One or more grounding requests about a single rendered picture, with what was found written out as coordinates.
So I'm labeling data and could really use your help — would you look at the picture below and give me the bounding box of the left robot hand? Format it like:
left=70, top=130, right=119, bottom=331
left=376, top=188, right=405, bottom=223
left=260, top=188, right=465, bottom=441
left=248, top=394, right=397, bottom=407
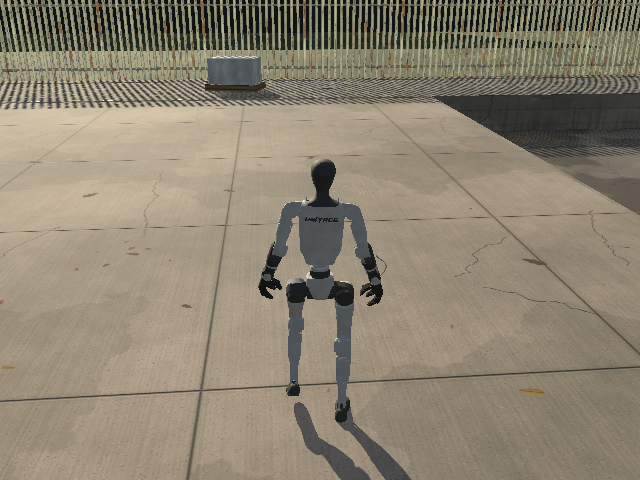
left=258, top=277, right=282, bottom=299

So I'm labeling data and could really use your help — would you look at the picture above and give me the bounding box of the robot left upper arm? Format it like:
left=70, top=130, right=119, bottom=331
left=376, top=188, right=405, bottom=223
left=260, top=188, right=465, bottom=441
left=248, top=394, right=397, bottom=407
left=272, top=201, right=301, bottom=257

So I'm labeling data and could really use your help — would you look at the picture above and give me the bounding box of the robot thigh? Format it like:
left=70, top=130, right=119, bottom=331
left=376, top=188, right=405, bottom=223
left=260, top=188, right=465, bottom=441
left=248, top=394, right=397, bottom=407
left=334, top=281, right=354, bottom=357
left=286, top=278, right=307, bottom=334

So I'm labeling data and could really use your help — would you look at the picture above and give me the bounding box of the left robot thigh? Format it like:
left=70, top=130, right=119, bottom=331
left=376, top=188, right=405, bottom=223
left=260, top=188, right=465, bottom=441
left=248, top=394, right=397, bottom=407
left=286, top=278, right=307, bottom=334

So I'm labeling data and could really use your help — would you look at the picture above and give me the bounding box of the robot right forearm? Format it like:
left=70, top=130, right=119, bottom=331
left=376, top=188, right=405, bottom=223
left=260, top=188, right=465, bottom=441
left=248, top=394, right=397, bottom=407
left=361, top=243, right=381, bottom=286

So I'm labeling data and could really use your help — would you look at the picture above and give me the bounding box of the robot right upper arm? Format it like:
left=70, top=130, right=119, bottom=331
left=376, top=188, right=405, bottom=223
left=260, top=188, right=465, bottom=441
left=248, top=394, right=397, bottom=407
left=343, top=203, right=371, bottom=259

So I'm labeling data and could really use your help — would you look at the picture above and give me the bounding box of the robot left forearm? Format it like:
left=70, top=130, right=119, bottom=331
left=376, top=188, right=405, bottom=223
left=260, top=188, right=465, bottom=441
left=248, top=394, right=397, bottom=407
left=261, top=241, right=282, bottom=281

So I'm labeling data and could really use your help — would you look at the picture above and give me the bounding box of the right robot hand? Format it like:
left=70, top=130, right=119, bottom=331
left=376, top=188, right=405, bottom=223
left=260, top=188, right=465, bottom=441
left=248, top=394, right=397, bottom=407
left=360, top=282, right=383, bottom=306

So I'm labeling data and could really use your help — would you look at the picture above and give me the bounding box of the right robot thigh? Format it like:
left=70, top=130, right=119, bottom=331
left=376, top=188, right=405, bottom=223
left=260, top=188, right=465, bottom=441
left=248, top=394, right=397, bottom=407
left=334, top=281, right=354, bottom=357

